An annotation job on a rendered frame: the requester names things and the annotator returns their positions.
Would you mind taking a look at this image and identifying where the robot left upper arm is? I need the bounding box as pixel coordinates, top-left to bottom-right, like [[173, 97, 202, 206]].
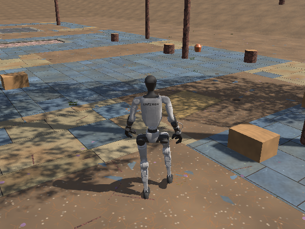
[[128, 96, 141, 122]]

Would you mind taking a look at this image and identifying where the robot left hand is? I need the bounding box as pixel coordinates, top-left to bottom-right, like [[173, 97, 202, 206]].
[[125, 129, 136, 138]]

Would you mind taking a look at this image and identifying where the robot right hand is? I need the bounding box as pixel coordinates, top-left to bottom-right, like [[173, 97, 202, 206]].
[[172, 133, 183, 144]]

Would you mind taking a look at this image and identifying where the right robot forearm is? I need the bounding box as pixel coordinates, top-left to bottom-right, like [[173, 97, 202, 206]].
[[171, 115, 181, 135]]

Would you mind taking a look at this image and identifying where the robot torso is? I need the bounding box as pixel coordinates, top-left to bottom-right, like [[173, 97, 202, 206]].
[[140, 95, 162, 143]]

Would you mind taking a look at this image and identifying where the left robot foot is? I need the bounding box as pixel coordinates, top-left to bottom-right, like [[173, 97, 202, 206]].
[[143, 187, 150, 199]]

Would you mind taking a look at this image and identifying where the robot right upper arm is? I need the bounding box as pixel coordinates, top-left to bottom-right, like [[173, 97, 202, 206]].
[[161, 96, 175, 123]]

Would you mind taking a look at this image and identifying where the left robot forearm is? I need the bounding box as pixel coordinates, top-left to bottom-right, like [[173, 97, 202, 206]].
[[125, 115, 133, 131]]

